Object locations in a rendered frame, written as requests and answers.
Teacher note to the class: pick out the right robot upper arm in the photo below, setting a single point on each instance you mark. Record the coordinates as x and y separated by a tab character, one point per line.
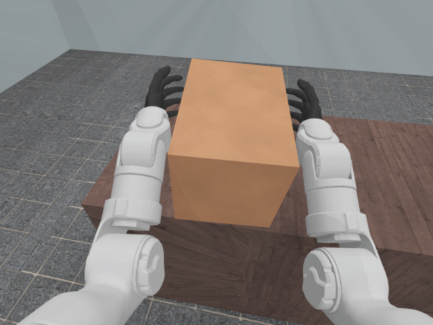
349	285

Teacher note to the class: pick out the right robot hand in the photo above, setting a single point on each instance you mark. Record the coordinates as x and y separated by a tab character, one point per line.
309	106

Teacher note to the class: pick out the carton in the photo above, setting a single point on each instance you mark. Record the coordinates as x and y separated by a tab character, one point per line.
232	157

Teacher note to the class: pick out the left robot hand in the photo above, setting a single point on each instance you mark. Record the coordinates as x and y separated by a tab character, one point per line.
157	93

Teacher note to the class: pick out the robot left forearm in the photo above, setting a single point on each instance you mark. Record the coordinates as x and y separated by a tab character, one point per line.
134	202

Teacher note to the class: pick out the robot right forearm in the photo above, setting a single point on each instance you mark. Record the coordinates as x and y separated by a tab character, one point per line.
330	188

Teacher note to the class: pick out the pedestal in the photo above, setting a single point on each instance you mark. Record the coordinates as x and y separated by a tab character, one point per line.
259	270

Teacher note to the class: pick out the left robot upper arm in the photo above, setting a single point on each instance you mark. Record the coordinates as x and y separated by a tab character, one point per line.
122	270

